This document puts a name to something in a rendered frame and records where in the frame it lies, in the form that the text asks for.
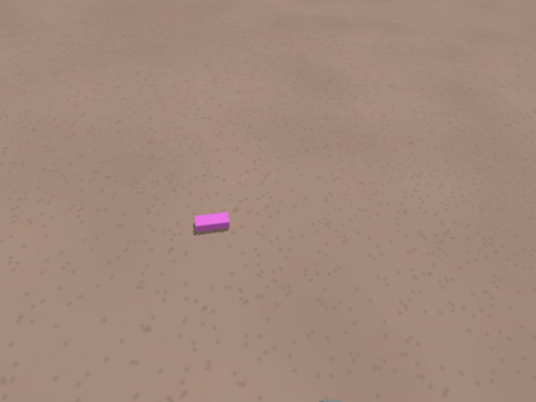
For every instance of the small box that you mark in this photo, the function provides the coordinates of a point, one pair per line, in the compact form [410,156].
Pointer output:
[211,221]

